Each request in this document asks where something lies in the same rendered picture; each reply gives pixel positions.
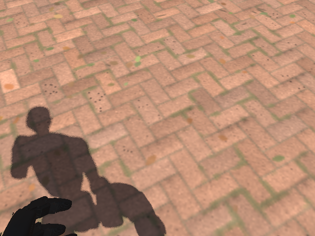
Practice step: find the robot left hand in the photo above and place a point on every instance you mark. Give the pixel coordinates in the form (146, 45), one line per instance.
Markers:
(23, 220)

